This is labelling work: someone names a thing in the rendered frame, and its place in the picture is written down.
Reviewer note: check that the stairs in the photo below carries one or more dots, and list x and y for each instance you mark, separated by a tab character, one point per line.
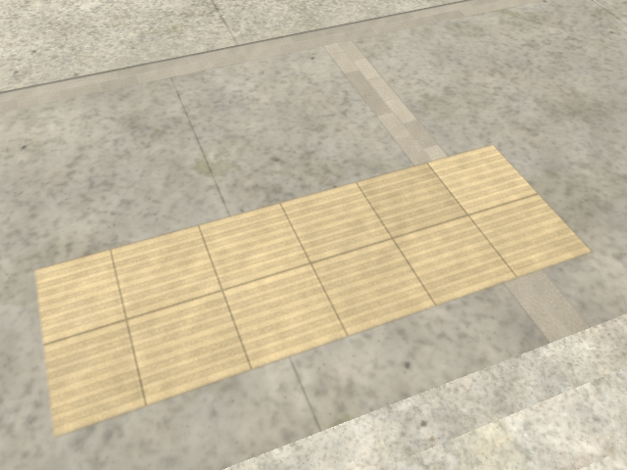
562	406

